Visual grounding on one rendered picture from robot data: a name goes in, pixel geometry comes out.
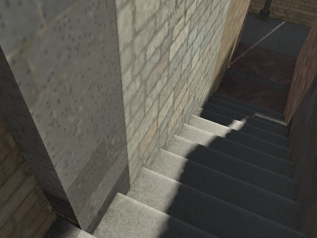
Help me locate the stairs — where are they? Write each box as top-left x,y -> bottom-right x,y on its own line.
92,91 -> 309,238

